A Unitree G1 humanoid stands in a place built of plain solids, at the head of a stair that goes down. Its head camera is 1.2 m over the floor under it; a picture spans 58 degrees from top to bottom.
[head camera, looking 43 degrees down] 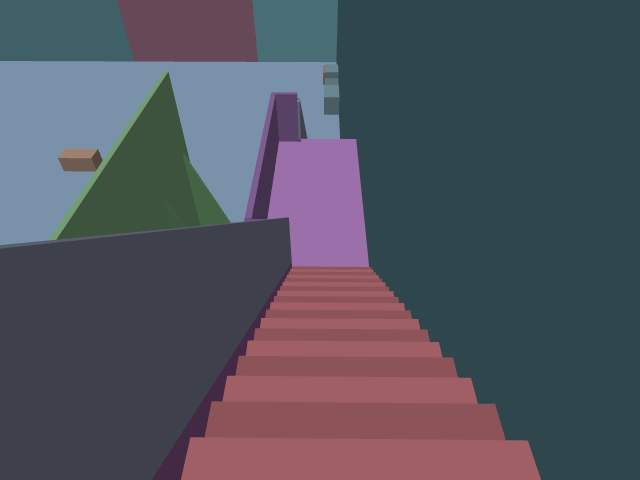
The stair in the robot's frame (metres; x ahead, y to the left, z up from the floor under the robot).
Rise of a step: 0.19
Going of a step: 0.23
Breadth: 1.21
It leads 1 degrees to the right of straight ahead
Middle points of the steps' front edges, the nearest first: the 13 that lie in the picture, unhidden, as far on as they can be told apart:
0.65 -0.14 -0.38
0.88 -0.14 -0.57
1.11 -0.14 -0.76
1.34 -0.14 -0.95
1.57 -0.15 -1.14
1.80 -0.15 -1.32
2.03 -0.15 -1.51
2.26 -0.15 -1.70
2.49 -0.16 -1.89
2.71 -0.16 -2.08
2.94 -0.16 -2.27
3.17 -0.16 -2.46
3.40 -0.16 -2.65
